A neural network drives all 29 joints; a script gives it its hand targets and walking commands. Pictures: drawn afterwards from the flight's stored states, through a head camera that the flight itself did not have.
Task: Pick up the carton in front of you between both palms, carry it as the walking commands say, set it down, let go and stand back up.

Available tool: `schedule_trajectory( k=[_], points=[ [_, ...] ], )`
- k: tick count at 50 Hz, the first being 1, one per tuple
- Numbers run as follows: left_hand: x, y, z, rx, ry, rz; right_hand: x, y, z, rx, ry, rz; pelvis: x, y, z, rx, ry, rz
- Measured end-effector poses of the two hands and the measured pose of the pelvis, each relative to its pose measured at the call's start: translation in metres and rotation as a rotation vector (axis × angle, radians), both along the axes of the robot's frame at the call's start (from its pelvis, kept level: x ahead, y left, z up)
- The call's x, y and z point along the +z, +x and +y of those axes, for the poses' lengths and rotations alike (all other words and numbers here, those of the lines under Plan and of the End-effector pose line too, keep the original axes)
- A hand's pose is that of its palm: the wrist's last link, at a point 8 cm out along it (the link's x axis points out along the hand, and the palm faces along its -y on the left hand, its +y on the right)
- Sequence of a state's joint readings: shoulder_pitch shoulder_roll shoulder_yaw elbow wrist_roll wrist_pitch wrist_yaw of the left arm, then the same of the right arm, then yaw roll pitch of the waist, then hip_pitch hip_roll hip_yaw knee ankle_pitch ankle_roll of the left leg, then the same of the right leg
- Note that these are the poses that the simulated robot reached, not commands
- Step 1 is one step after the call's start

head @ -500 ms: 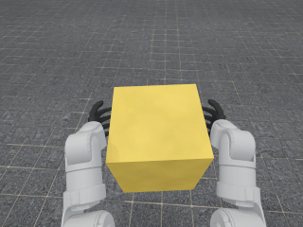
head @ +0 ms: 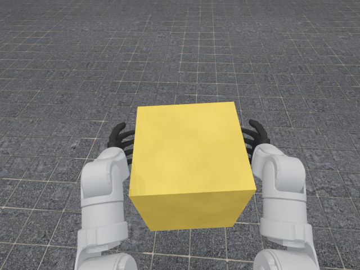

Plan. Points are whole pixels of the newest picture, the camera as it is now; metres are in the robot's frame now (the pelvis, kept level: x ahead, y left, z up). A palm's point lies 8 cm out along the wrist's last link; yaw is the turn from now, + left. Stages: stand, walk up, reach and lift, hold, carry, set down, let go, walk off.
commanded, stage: carry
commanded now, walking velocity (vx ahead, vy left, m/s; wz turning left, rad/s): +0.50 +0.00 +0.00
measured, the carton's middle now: (188, 171) +0.33 +0.00 +0.03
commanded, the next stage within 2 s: none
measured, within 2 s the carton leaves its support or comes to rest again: neither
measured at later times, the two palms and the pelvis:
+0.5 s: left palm (133, 101) +0.62 +0.19 +0.01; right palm (223, 101) +0.61 -0.11 +0.01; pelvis +0.29 +0.03 -0.09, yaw -2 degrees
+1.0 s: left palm (150, 61) +0.90 +0.16 -0.01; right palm (220, 59) +0.92 -0.14 -0.01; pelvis +0.60 +0.00 -0.09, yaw +1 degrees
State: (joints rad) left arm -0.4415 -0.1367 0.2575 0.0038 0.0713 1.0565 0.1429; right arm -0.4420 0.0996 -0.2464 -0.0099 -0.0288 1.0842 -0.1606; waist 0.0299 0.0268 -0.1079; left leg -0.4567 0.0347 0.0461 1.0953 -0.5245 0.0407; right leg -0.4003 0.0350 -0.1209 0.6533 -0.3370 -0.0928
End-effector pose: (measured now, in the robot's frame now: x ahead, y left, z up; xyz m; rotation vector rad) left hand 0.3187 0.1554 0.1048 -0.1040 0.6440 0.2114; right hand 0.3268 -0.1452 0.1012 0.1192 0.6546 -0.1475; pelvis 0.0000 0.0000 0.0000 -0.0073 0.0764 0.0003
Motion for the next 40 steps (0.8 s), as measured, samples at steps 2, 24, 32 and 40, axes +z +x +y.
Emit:
schedule_trajectory(
  k=[2,24,32,40],
  points=[
    [-0.008,0.008,-0.002,0.009,-0.006,0.026,-0.005,0.012,-0.001,-0.005,0.011,0.026,0.003,0.013,-0.004,-0.005,0.009,0.005],
    [-0.086,0.285,0.033,-0.042,-0.019,-0.056,-0.081,0.271,0.031,-0.04,-0.056,-0.06,-0.087,0.277,0.031,-0.027,-0.018,-0.021],
    [-0.146,0.366,0.014,-0.088,-0.068,0.074,-0.137,0.33,0.015,-0.131,-0.01,0.07,-0.09,0.356,0.044,-0.032,-0.005,0.008],
    [-0.141,0.458,0.007,-0.089,-0.024,0.019,-0.133,0.427,0.006,-0.117,-0.009,0.019,-0.086,0.456,0.033,-0.016,-0.001,0.019]
  ],
)
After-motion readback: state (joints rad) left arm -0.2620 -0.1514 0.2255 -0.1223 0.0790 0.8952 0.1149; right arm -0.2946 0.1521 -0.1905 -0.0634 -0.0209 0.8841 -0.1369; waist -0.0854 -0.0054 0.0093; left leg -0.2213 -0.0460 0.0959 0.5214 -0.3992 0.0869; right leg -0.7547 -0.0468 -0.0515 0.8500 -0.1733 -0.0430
